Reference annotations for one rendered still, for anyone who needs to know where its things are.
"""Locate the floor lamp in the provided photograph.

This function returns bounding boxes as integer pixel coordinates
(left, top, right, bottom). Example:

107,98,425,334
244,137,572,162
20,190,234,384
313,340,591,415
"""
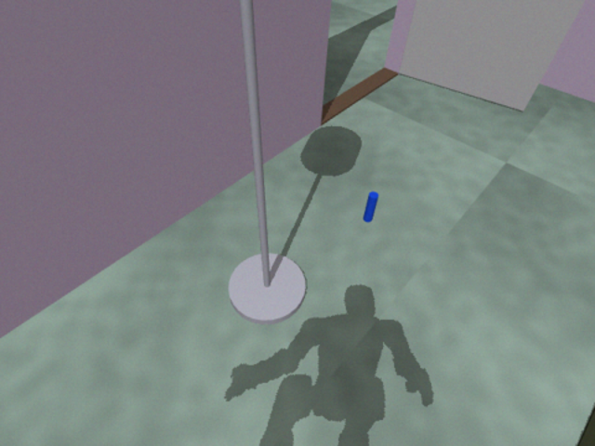
229,0,306,324

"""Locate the can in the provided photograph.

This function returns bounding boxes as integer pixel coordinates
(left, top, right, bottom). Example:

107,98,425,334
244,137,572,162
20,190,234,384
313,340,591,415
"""
364,191,378,222

